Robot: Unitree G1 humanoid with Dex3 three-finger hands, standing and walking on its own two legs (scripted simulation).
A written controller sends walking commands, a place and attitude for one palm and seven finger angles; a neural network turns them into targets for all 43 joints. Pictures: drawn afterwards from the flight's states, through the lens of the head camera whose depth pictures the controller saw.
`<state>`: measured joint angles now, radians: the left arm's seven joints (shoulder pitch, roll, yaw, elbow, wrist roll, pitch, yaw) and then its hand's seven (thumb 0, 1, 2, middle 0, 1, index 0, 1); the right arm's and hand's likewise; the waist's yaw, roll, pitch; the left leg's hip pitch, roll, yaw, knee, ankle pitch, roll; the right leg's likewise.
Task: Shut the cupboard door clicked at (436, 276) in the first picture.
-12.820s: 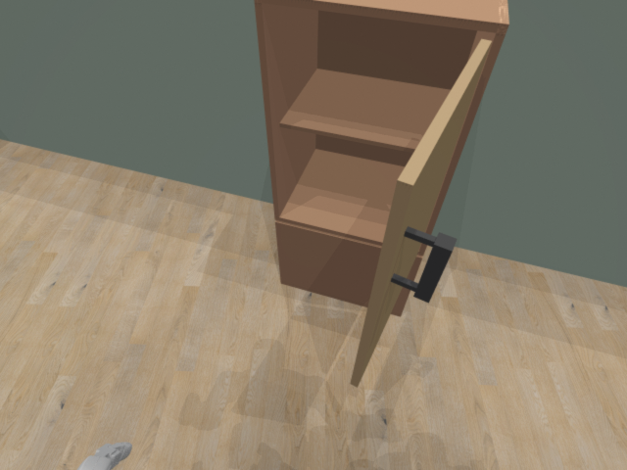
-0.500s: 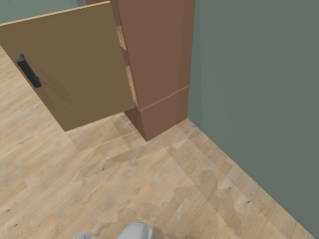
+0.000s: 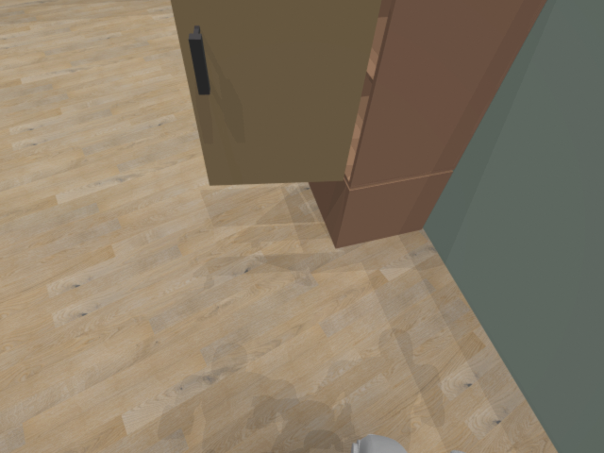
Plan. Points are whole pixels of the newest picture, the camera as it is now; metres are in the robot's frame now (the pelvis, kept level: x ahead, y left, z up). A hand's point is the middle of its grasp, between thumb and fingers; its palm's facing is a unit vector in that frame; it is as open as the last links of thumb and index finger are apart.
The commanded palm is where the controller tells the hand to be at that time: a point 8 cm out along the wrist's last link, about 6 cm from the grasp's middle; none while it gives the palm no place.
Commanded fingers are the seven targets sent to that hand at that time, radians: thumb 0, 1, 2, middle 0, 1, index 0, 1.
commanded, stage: turn to face it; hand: left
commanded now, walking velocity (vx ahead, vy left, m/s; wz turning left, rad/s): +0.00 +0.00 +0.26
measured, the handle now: (200, 60) +0.84 +0.29 +0.04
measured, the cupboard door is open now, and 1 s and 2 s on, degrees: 80 80 80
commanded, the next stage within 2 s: take the last steps up to it in 0.14 s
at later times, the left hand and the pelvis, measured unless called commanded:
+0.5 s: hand out of the picture -0.03 +0.15 -0.16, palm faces +0.19 -0.95 -0.24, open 7.3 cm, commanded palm none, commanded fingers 0.00 0.90 0.90 -0.20 -0.30 -0.20 -0.30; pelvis -0.01 -0.03 +0.00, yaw +8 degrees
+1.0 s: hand (168, 449) +0.14 +0.20 -0.17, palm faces +0.13 -0.97 -0.19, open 7.4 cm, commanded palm none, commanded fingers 0.00 0.90 0.90 -0.20 -0.30 -0.20 -0.30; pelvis +0.10 +0.01 +0.00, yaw +6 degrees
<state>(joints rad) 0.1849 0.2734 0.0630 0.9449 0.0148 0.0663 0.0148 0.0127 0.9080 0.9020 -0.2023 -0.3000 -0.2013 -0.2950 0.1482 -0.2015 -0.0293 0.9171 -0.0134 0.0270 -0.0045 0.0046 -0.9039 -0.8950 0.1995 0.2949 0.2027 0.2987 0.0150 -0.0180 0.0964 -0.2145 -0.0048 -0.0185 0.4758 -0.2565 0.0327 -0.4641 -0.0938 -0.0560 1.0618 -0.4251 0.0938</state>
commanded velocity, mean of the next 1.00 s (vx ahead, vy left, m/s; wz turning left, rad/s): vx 0.23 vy -0.03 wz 0.05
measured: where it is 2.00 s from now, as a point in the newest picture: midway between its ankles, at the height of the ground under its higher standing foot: (298, 383)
